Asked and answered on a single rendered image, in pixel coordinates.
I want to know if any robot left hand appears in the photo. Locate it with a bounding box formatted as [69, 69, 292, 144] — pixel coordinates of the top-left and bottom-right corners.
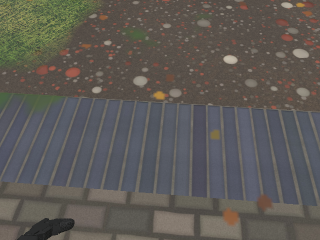
[17, 218, 75, 240]

